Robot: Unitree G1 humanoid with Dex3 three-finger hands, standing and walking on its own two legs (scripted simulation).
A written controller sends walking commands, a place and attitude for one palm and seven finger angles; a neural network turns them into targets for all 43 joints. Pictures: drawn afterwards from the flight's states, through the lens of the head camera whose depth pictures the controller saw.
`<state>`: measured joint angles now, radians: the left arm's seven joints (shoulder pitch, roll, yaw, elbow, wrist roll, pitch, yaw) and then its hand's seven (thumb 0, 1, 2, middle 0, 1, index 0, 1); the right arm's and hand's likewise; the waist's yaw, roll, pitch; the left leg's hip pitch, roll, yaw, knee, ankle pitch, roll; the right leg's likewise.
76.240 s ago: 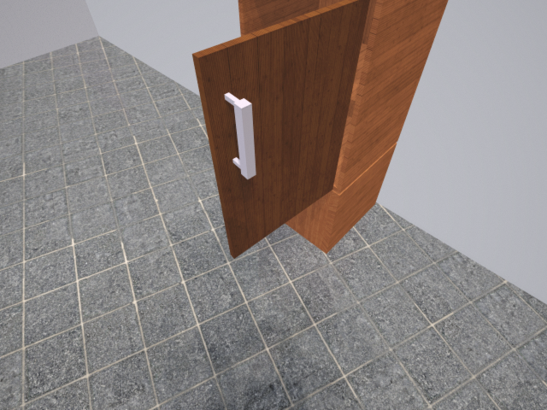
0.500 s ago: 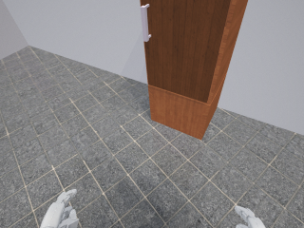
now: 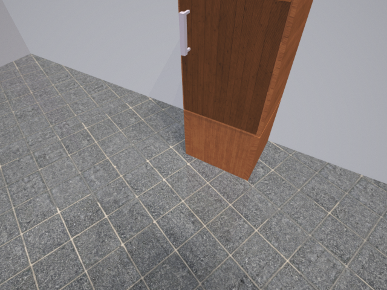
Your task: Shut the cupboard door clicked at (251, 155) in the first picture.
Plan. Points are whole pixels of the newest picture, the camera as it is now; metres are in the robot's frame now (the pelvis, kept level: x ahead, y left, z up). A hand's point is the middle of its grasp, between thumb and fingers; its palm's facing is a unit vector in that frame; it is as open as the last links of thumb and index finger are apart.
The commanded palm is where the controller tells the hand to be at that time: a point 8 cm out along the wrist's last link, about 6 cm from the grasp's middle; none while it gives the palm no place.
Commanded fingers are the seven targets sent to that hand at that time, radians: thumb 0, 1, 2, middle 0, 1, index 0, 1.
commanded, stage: let the arm hang, fingers relaxed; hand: left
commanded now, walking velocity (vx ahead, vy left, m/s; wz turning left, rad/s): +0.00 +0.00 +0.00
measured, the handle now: (185, 33) +1.05 +0.09 +0.08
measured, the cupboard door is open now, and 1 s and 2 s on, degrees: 1 1 1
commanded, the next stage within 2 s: look to check the result in 0.42 s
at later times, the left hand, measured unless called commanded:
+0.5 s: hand out of the picture +0.07 +0.22 -0.16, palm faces +0.00 -0.96 -0.26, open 7.4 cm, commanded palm none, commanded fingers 0.00 0.90 0.90 -0.20 -0.30 -0.20 -0.30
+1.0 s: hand out of the picture +0.11 +0.23 -0.15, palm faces +0.00 -0.95 -0.32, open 7.4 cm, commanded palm none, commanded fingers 0.00 0.90 0.90 -0.20 -0.30 -0.20 -0.30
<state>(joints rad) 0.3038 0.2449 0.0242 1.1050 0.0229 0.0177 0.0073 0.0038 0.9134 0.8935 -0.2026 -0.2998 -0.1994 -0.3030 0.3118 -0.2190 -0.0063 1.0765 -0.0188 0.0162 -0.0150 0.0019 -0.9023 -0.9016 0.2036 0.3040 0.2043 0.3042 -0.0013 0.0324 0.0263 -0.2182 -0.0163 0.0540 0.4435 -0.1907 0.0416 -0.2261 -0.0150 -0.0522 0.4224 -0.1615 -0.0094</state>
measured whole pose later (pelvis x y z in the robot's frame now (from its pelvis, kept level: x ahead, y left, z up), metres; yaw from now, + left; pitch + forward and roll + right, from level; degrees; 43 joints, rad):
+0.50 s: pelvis +0.02 +0.00 +0.01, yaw +0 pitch -2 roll +0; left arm 0.18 0.26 0.02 1.12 0.02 -0.01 0.00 0.00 0.90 0.89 -0.20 -0.30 -0.20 -0.30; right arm 0.19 -0.28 -0.01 1.10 -0.01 -0.01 -0.02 0.00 -0.90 -0.90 0.20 0.30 0.20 0.30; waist 0.00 0.00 0.03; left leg -0.15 -0.03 0.05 0.36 -0.18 0.04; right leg -0.17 -0.02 -0.05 0.36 -0.16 0.00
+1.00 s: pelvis +0.05 -0.01 +0.01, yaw +1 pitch -1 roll +0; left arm 0.13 0.30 0.01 1.13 0.02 -0.02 0.00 0.00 0.90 0.89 -0.20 -0.30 -0.20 -0.30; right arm 0.12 -0.32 0.00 1.11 -0.01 -0.01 -0.01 0.00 -0.90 -0.90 0.21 0.30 0.21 0.30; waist 0.00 0.02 0.04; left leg -0.09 -0.02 0.03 0.30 -0.19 0.02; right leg -0.11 -0.01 -0.07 0.31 -0.19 -0.01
